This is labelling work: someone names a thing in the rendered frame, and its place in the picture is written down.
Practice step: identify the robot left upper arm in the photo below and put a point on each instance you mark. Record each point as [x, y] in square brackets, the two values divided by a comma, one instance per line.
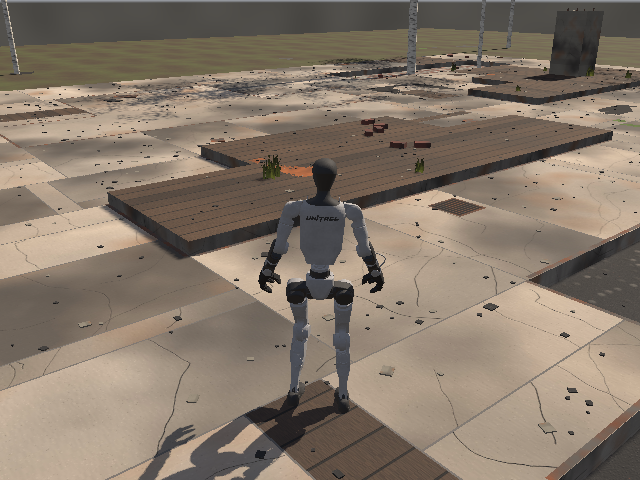
[290, 210]

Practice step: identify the right robot forearm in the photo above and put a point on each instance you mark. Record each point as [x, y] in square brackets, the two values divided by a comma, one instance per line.
[372, 263]

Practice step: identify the robot right upper arm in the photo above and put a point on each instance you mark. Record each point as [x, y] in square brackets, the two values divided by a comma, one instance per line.
[354, 213]

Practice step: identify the robot right foot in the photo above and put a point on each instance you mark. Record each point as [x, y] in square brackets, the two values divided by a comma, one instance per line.
[343, 404]

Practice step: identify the robot head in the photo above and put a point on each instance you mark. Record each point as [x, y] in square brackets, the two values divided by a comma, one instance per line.
[324, 173]

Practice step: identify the robot left hand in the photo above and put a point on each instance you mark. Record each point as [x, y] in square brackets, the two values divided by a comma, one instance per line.
[263, 279]

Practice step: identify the robot right hand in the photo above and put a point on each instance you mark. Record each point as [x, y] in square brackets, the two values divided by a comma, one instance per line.
[379, 280]

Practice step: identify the left robot forearm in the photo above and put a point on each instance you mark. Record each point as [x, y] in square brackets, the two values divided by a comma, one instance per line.
[271, 261]

